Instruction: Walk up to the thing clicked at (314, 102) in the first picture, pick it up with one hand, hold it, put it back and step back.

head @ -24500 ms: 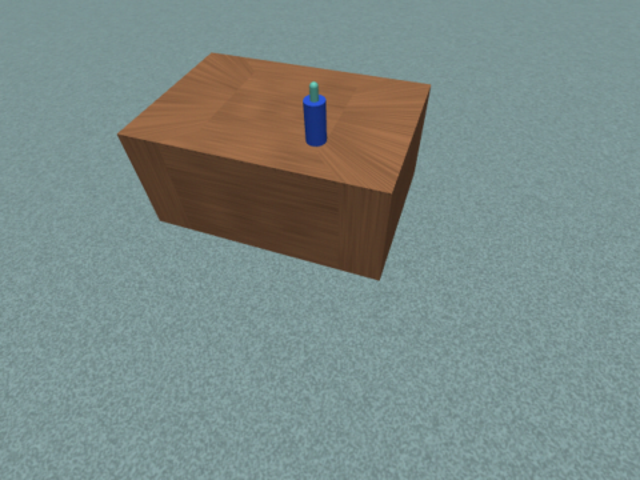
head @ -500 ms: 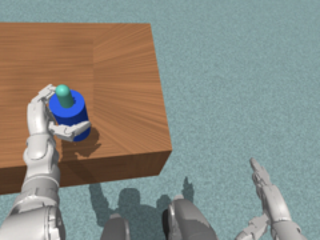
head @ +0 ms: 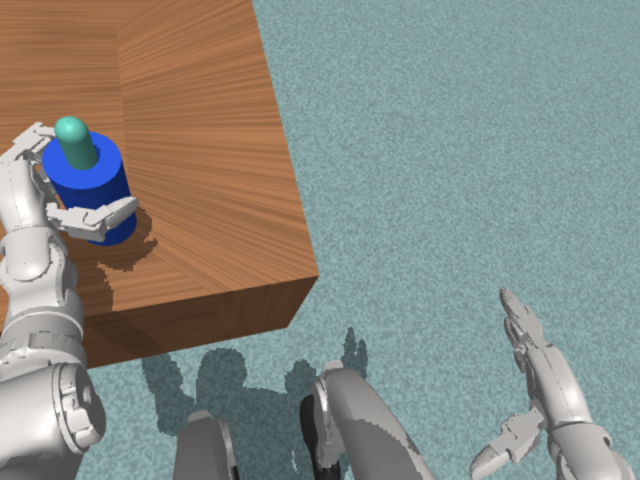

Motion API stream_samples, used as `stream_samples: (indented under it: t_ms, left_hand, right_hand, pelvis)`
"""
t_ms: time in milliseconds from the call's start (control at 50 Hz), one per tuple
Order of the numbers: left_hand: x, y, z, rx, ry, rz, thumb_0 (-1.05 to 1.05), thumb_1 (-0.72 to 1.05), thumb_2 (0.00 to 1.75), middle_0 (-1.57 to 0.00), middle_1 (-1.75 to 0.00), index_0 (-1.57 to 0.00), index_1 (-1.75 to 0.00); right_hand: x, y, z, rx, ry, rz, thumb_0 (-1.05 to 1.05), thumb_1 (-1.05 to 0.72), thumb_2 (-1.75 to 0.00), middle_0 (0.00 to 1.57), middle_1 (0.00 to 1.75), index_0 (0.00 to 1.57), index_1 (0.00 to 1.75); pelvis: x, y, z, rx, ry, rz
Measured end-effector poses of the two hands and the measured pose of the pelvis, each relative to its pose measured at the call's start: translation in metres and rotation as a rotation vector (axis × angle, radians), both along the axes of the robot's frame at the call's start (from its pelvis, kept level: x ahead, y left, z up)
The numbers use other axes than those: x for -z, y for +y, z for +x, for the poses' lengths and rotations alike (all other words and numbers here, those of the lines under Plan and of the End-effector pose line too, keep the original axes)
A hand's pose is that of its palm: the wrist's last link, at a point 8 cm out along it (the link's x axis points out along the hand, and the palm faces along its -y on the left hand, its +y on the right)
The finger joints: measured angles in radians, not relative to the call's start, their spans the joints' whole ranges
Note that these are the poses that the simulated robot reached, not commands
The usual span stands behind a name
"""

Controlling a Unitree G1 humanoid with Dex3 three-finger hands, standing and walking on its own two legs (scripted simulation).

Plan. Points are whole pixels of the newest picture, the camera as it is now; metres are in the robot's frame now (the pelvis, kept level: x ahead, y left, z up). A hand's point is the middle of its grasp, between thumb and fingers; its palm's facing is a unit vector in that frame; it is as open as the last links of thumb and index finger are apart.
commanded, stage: crouch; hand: left
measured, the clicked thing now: (91, 181) +0.51 +0.17 -0.01
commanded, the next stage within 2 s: lower in 0.20 s
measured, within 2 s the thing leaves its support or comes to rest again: neither
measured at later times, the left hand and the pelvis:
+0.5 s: hand (94, 177) +0.53 +0.17 -0.05, palm faces +0.10 -0.99 -0.03, open 10.3 cm; pelvis -0.01 +0.00 -0.02, yaw -1 degrees
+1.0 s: hand (103, 190) +0.54 +0.17 -0.09, palm faces +0.09 -1.00 -0.03, open 10.3 cm; pelvis -0.02 +0.00 -0.05, yaw -1 degrees
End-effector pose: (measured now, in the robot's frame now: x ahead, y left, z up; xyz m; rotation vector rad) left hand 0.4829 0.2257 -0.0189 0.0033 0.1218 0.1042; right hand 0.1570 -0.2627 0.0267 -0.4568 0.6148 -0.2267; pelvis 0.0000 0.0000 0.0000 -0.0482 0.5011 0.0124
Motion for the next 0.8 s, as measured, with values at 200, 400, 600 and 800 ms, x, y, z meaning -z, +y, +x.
stream_samples:
  t_ms: [200,400,600,800]
  left_hand:
    - [0.004,-0.001,0.011,-0.011,-0.002,0.007,-0.01,-0.50,0.98,-0.71,-1.05,-0.80,-1.09]
    - [0.011,-0.002,0.021,-0.009,0.003,0.012,-0.01,-0.50,0.98,-0.71,-1.05,-0.80,-1.09]
    - [0.041,-0.004,0.028,0.010,0.021,0.013,-0.01,-0.49,0.98,-0.70,-1.06,-0.79,-1.10]
    - [0.063,-0.003,0.027,0.009,-0.001,0.004,-0.01,-0.50,0.99,-0.70,-1.07,-0.79,-1.11]
  right_hand:
    - [-0.003,-0.003,-0.004,0.005,-0.007,-0.027,-0.01,0.51,-0.05,0.06,0.05,0.06,0.05]
    - [-0.002,-0.007,-0.009,0.022,-0.012,-0.056,-0.01,0.52,-0.05,0.06,0.05,0.06,0.05]
    - [0.004,-0.008,-0.012,0.015,-0.007,-0.094,-0.01,0.52,-0.05,0.06,0.05,0.06,0.05]
    - [0.005,-0.010,-0.011,0.007,-0.015,-0.142,-0.01,0.51,-0.06,0.06,0.05,0.06,0.05]
  pelvis:
    - [0.006,-0.001,-0.003,0.001,0.012,-0.004]
    - [0.014,0.000,-0.008,0.004,0.026,-0.008]
    - [0.028,0.001,-0.012,0.009,0.062,-0.013]
    - [0.041,0.001,-0.013,0.011,0.084,-0.018]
